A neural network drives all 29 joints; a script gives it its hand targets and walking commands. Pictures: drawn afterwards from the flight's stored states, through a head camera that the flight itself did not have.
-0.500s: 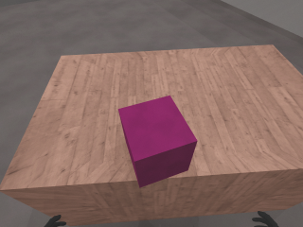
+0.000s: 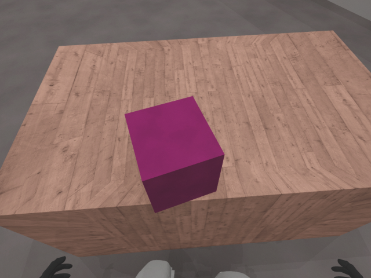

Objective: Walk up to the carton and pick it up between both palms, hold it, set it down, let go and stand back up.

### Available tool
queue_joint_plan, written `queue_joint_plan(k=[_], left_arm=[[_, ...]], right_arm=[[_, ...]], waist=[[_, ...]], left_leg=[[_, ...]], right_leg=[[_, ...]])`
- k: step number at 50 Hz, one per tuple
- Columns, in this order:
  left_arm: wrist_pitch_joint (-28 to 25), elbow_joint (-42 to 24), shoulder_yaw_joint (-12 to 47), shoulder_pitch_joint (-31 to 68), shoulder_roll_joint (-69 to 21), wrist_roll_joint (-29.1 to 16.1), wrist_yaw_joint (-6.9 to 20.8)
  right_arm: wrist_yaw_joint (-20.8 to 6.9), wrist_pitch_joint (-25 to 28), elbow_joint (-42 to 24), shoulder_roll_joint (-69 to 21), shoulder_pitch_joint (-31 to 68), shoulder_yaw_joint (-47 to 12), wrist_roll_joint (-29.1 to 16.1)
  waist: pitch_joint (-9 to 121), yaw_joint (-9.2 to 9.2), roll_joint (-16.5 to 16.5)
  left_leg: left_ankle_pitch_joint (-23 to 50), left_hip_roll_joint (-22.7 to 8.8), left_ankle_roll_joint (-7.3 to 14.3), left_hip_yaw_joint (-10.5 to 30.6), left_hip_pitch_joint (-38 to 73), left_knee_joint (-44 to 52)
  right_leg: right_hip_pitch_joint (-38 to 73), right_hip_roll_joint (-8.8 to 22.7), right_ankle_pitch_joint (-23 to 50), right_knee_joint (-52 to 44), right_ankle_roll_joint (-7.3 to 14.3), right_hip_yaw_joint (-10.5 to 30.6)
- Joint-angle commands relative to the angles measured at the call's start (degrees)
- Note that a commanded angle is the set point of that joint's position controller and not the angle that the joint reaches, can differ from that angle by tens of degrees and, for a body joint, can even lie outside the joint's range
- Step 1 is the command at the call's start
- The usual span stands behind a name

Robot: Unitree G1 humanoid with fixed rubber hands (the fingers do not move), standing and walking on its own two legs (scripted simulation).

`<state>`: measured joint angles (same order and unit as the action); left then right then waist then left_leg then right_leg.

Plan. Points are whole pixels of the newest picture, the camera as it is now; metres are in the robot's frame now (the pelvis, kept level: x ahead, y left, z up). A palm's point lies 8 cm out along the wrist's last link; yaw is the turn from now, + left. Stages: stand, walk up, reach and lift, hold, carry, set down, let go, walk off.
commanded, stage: walk up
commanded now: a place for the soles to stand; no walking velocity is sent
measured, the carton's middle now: (173, 155) +0.38 +0.07 -0.02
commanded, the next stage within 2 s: reach and lift in 0.76 s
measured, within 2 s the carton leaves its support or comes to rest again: neither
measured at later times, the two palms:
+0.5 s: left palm (49, 276) +0.12 +0.31 -0.08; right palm out of the picture +0.12 -0.31 -0.09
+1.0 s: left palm (79, 238) +0.19 +0.28 -0.08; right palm (338, 263) +0.16 -0.29 -0.07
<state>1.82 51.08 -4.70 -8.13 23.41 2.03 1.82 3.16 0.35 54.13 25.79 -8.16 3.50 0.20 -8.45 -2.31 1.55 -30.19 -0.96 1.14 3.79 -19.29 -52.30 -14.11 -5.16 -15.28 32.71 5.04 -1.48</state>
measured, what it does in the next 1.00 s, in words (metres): steps on the spot: left foot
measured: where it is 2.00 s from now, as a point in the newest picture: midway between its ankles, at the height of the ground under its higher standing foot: outside the picture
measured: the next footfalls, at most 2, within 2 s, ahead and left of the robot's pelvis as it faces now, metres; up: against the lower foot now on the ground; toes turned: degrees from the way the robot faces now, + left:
left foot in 0.10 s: +0.05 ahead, +0.12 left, +0.00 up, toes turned +2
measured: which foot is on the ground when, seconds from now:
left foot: up 0.00-0.08, down 0.10-1.00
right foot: down 0.00-1.00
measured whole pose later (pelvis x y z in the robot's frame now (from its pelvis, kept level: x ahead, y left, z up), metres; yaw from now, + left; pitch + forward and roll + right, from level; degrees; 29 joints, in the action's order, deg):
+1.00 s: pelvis +0.01 -0.01 +0.00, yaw +2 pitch -4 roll +0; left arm 23.6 27.7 -7.4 -2.6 17.6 7.5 -0.4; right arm -3.1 11.0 53.4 17.9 -3.1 3.4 0.5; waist -7.4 1.1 -4.0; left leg -19.5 -1.0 -1.2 0.9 -12.3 -36.0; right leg -12.9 -4.2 -17.8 34.6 4.9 -3.2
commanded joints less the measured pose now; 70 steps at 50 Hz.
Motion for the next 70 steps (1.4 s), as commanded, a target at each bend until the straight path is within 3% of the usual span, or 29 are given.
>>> queue_joint_plan(k=[1, 3, 5, 6, 7, 8, 9, 10, 11, 12, 13, 15, 18, 20, 28, 33, 38, 39, 40, 41, 45, 47, 50, 53, 61, 70], left_arm=[[-1.32, -4.18, -2.76, -0.73, 12.2, -0.46, -1.12], [-1.48, -4.73, -2.68, 0.22, 12.13, -0.91, -1.15], [-1.37, -5.33, -1.75, 3.03, 10.66, -1.71, -1.11], [-1.33, -5.08, -0.98, 2.66, 8.28, -2.09, -0.94], [-1.17, -4.4, -1.19, 2.55, 9.59, -2.1, -0.86], [-1.23, -3.14, -1.29, 1.84, 9.79, -2.13, -0.86], [-1.51, -2.62, -1.33, 1.08, 9.88, -1.85, -0.7], [-1.92, -1.84, -1.32, 0.83, 10.14, -1.71, -0.69], [-2.34, -1.15, -1.45, 0.96, 10.9, -1.44, -0.61], [-2.83, -0.41, -1.57, 1.93, 12.05, -1.28, -0.65], [-2.96, 0.11, -1.54, 2.54, 12.28, -1.35, -0.64], [-2.93, 0.7, -1.24, 4.57, 11.63, -1.36, -0.86], [-2.78, 1.17, -1.04, 6.19, 10.36, -1.54, -0.95], [-2.83, 1.59, -0.8, 6.01, 9.66, -1.56, -0.93], [-2.59, 2.98, -0.59, 7.25, 9.67, -2.08, -0.82], [-2.47, 3.11, -0.53, 7.9, 9.77, -1.97, -0.79], [-2.43, 3.24, -0.59, 8.2, 9.85, -1.95, -0.8], [6.49, -12.06, -2.53, 27.02, 8.41, 0.2, -2.21], [13.0, -14.58, -2.08, 20.04, 6.06, 2.29, -3.08], [17.01, -16.59, -1.92, 16.0, 5.72, 2.34, -2.77], [22.41, -26.43, -4.52, 8.04, 5.23, 4.74, -1.86], [22.14, -29.4, -5.99, 5.56, 4.59, 6.11, -2.23], [21.91, -31.43, -6.32, 3.61, 2.74, 6.57, -3.33], [21.54, -31.37, -5.4, 4.46, 0.31, 5.66, -4.61], [17.15, -32.62, -4.92, 4.35, -3.73, 3.21, -6.59], [11.63, -34.2, -4.59, 1.51, -5.81, 2.05, -7.47]], right_arm=[[-0.29, 0.75, -2.87, 8.62, -2.35, 1.36, 0.44], [-0.68, 0.8, -3.01, 8.41, -2.94, 1.4, 0.62], [-0.72, 1.29, -2.08, 8.0, -5.86, 1.39, 1.55], [-0.73, 1.84, -3.17, 9.4, -2.5, 1.23, 1.73], [-1.05, 2.49, -3.96, 12.13, 0.18, 1.41, 1.48], [-1.44, 2.67, -3.35, 11.97, 0.53, 1.04, 1.05], [-1.65, 2.72, -3.26, 11.77, 1.42, 0.76, 0.96], [-1.73, 2.58, -2.89, 10.79, 1.77, 0.25, 0.64], [-1.82, 2.49, -2.72, 9.56, 2.28, -0.29, 0.05], [-1.86, 2.05, -1.91, 8.68, 2.11, -0.48, -0.21], [-1.82, 1.72, -1.13, 7.84, 0.95, -0.48, -0.24], [-1.82, 1.45, -0.37, 7.29, 0.23, -0.48, -0.09], [-1.84, 1.64, 0.52, 7.38, 0.09, -0.54, 0.01], [-1.82, 1.93, 0.71, 7.81, 0.5, -0.58, -0.01], [-1.55, 2.33, 1.48, 8.14, 2.57, -1.16, 0.22], [-1.49, 2.22, 1.39, 8.02, 2.96, -1.32, 0.23], [-1.5, 2.2, 1.78, 7.86, 2.36, -1.22, 0.5], [-3.69, 11.6, -5.53, -0.37, 22.47, 4.2, 4.6], [-5.42, 11.34, -2.46, 1.76, 16.82, 4.02, 6.26], [-5.81, 10.73, -1.2, 3.09, 12.34, 4.03, 5.32], [-5.63, 10.51, -0.97, 5.38, 3.13, 3.22, 1.54], [-5.59, 11.48, -2.61, 5.38, 2.4, 2.64, -0.04], [-6.46, 11.83, -5.43, 5.9, 3.42, 2.72, -1.04], [-8.08, 10.83, -8.02, 6.57, 4.36, 2.12, -1.86], [-11.13, 9.35, -13.72, 5.24, 2.61, 0.75, -2.47], [-11.85, 10.57, -17.46, 4.93, 1.04, 0.84, -4.16]], waist=[[8.22, -0.18, -6.17], [8.58, 1.14, -5.6], [9.81, 4.2, -3.8], [8.61, 2.96, 2.73], [6.39, 1.7, 4.95], [6.51, 0.73, 4.14], [7.24, 0.22, 5.27], [6.83, 0.01, 4.03], [7.28, -0.04, 2.93], [7.23, 0.73, 1.21], [8.08, 1.45, 0.19], [7.25, 2.55, -2.43], [6.91, 3.01, -4.19], [8.64, 2.66, -2.62], [9.16, 1.9, -1.41], [8.45, 2.03, -2.43], [9.15, 2.42, -1.08], [10.12, 4.29, -10.18], [8.23, 3.94, -8.49], [9.85, 4.5, -8.86], [16.82, 5.08, -1.18], [16.15, 3.87, 0.17], [12.36, 2.54, 1.88], [8.87, 2.61, 1.08], [8.81, 2.03, -4.13], [11.24, 1.88, -5.38]], left_leg=[[0.97, -1.58, -0.14, 1.33, -1.37, 6.54], [2.15, -1.57, 0.35, 0.26, 3.63, 14.83], [13.49, -1.87, 1.26, 0.66, 13.05, 28.03], [14.48, -6.75, 2.94, 12.1, 12.75, 32.34], [15.04, -12.41, 6.84, 18.98, 6.1, 33.52], [17.11, -14.15, 9.01, 19.49, 2.66, 33.89], [19.86, -13.82, 8.76, 18.22, 1.46, 33.7], [21.59, -12.21, 7.52, 15.53, 0.39, 32.83], [21.88, -8.53, 4.26, 10.15, 0.41, 31.0], [21.08, -4.13, 1.83, 5.19, 1.97, 28.53], [18.29, -1.82, 0.66, 1.93, 4.75, 26.74], [15.95, -1.74, 0.86, 1.71, 7.5, 27.34], [19.98, -3.0, 1.13, 2.43, 8.81, 29.67], [23.4, -3.93, 1.25, 2.97, 9.05, 30.49], [28.41, -5.02, 1.2, 3.86, 8.12, 32.17], [26.25, -4.54, 1.39, 4.2, 7.92, 31.65], [25.97, -4.29, 1.25, 3.38, 9.01, 31.85], [9.39, 0.26, 0.07, -8.01, 1.95, 23.6], [10.23, -0.65, -0.27, -6.4, 2.94, 21.94], [12.4, -0.99, -0.17, -5.56, 5.31, 20.61], [26.8, -0.68, -1.4, -4.75, 12.76, 17.74], [29.55, 0.33, -1.42, -5.13, 13.53, 19.19], [29.18, 0.92, -1.84, -5.47, 14.09, 22.35], [24.44, 0.6, -1.2, -5.35, 13.02, 25.21], [19.93, 0.49, -0.24, -6.07, 9.84, 28.68], [21.54, 0.57, -0.41, -6.14, 10.6, 30.09]], right_leg=[[8.58, 20.25, 17.38, -11.4, 8.31, 18.51], [7.06, 20.54, 18.81, -10.47, 7.09, 18.01], [1.73, 18.94, 16.26, -7.02, 3.52, 15.17], [-3.8, 14.62, 8.18, -7.17, -0.13, 12.2], [-0.78, 8.34, -1.89, -3.65, -4.03, 7.8], [4.05, 6.91, -6.27, -2.5, -4.16, 6.16], [6.87, 7.4, -5.12, -3.55, -4.03, 6.56], [9.12, 8.68, -0.95, -6.95, -3.69, 7.79], [11.16, 11.02, 3.31, -12.25, -3.1, 10.15], [10.7, 13.93, 6.06, -15.82, -2.61, 13.43], [10.11, 16.18, 6.96, -17.57, -1.26, 14.58], [7.06, 16.62, 5.8, -18.88, -0.12, 13.87], [6.47, 14.63, 5.65, -18.54, -1.29, 10.68], [8.44, 13.66, 7.48, -17.83, -2.25, 9.25], [10.8, 12.29, 9.79, -15.61, -1.91, 7.13], [9.6, 12.57, 7.9, -16.25, -1.42, 7.68], [9.9, 13.06, 8.23, -16.47, -1.04, 7.88], [0.23, 7.32, -5.85, -7.63, -5.21, 0.18], [-2.04, 7.79, -2.4, -5.12, -4.13, 0.53], [-1.81, 7.31, 2.54, -4.14, -3.84, 0.39], [0.91, 6.65, 22.67, -2.15, -3.63, -0.17], [4.44, 6.48, 25.9, -2.94, -3.83, 0.05], [5.49, 5.92, 22.37, -5.12, -3.41, -0.18], [3.09, 6.21, 15.48, -7.39, -3.0, 0.52], [2.92, 6.86, 9.82, -11.31, -3.25, 3.22], [4.5, 7.52, 9.07, -14.18, -3.48, 4.55]])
